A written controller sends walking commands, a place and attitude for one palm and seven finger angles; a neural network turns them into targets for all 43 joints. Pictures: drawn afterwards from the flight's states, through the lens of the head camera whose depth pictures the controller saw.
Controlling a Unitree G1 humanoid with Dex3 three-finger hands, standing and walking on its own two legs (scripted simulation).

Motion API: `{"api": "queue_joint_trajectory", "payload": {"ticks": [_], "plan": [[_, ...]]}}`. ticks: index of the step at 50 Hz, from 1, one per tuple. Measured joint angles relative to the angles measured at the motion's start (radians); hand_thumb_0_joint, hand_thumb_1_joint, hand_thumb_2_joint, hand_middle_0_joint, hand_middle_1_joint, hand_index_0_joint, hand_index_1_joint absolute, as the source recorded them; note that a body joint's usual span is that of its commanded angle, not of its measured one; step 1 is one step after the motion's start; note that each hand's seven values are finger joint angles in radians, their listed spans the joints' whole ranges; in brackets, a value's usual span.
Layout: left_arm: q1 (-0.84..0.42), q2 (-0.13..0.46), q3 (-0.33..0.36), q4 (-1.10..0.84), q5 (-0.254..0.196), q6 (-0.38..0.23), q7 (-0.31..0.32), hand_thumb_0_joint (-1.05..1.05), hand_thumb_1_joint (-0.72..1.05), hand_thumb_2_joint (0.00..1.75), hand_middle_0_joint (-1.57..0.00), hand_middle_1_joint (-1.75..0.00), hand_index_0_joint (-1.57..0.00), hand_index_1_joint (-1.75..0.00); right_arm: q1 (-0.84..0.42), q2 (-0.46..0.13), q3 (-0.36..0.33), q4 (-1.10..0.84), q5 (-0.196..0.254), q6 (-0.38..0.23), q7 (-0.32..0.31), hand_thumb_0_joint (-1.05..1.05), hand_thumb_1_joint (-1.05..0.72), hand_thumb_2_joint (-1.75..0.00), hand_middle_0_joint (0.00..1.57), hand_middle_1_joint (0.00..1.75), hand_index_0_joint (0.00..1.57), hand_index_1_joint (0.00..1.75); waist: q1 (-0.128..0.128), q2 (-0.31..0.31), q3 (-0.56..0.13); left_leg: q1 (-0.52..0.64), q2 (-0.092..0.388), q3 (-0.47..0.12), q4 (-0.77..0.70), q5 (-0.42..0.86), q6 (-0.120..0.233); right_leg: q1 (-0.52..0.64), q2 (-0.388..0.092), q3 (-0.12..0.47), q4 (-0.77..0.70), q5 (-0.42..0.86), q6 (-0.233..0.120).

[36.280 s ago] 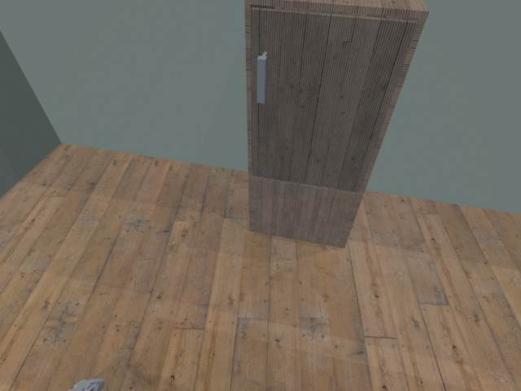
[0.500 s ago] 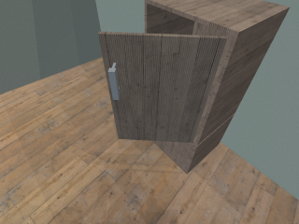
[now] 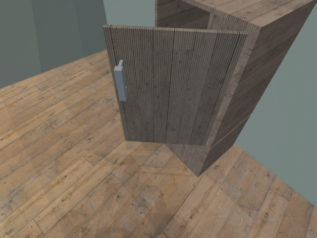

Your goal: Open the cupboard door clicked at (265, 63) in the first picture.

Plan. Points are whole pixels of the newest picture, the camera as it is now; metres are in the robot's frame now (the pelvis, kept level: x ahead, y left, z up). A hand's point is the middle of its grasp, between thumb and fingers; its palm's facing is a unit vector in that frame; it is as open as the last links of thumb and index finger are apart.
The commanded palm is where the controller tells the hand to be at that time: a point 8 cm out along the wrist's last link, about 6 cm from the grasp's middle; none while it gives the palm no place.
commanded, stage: look again from close up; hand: left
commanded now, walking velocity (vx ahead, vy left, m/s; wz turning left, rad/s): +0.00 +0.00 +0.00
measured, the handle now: (122, 80) +0.59 +0.16 +0.05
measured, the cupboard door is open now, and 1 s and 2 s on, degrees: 46 46 46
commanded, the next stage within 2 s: raise the hand with hooked fingers in 0.46 s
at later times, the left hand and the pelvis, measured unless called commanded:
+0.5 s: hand out of the picture +0.07 +0.18 -0.17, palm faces +0.00 -0.98 -0.22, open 7.4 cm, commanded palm none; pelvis +0.03 -0.01 +0.00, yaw +0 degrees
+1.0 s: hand (89, 227) +0.16 +0.18 -0.06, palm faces +0.03 -1.00 -0.01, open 8.7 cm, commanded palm +0.16 +0.24 -0.03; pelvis -0.02 -0.04 -0.08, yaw +2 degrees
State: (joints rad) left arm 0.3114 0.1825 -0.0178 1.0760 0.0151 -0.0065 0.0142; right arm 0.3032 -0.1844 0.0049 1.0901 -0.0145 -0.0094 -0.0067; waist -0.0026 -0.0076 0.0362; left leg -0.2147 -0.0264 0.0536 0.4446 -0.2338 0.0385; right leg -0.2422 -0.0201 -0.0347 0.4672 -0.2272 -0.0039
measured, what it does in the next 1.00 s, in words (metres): lowers itself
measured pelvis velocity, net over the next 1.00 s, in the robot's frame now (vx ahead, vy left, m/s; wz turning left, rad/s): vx -0.02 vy -0.04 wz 0.03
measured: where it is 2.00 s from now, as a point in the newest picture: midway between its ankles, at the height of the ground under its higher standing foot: outside the picture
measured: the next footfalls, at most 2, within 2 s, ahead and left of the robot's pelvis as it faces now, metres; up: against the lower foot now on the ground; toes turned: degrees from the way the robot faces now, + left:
none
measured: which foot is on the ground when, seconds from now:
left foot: down 0.00-1.00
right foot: down 0.00-1.00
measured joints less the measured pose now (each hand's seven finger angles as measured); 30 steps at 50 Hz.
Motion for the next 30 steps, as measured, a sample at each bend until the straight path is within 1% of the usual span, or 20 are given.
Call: {"api": "queue_joint_trajectory", "payload": {"ticks": [7,11,27,29,30], "plan": [[-0.038,-0.012,-0.003,0.014,-0.001,-0.009,0.005,0.00,0.91,0.89,-0.20,-0.30,-0.20,-0.30,-0.029,0.017,0.005,0.023,0.003,-0.013,-0.008,0.00,-0.91,-0.90,0.20,0.30,0.20,0.30,0.001,-0.006,0.001,0.030,0.002,0.001,-0.006,-0.018,-0.003,0.027,0.002,0.001,-0.002,-0.019,-0.001],[-0.059,-0.007,0.000,0.015,0.000,-0.009,0.010,0.00,0.92,0.89,-0.20,-0.30,-0.20,-0.30,-0.053,0.026,0.006,0.024,0.002,-0.016,-0.012,0.00,-0.91,-0.90,0.20,0.30,0.20,0.30,0.001,-0.006,-0.005,0.043,0.003,0.001,-0.007,-0.028,-0.005,0.039,0.004,0.002,-0.001,-0.030,-0.002],[-0.087,0.018,0.010,0.005,0.001,-0.010,0.010,0.00,0.91,0.89,-0.20,-0.30,-0.20,-0.30,-0.095,0.004,0.001,0.027,-0.001,-0.018,-0.015,0.00,-0.91,-0.90,0.20,0.30,0.20,0.30,0.005,-0.004,-0.011,0.079,0.006,-0.002,-0.024,-0.044,-0.012,0.071,0.007,0.000,-0.009,-0.052,-0.006],[-0.085,0.017,0.010,0.004,0.003,-0.014,0.019,0.00,0.91,0.89,-0.20,-0.30,-0.20,-0.30,-0.096,0.000,0.000,0.020,0.002,-0.014,-0.013,0.00,-0.91,-0.90,0.20,0.30,0.20,0.30,0.004,0.002,-0.011,0.066,0.012,-0.005,-0.007,-0.049,-0.014,0.068,0.012,-0.004,-0.010,-0.051,-0.006],[-0.038,0.011,0.039,-0.148,-0.035,0.044,0.017,0.00,0.91,0.89,-0.20,-0.30,-0.20,-0.30,-0.078,-0.002,-0.001,-0.026,0.015,-0.021,-0.015,0.00,-0.91,-0.90,0.20,0.30,0.20,0.30,0.003,0.003,-0.007,0.055,0.013,-0.007,0.007,-0.055,-0.015,0.060,0.014,-0.006,-0.003,-0.052,-0.006]]}}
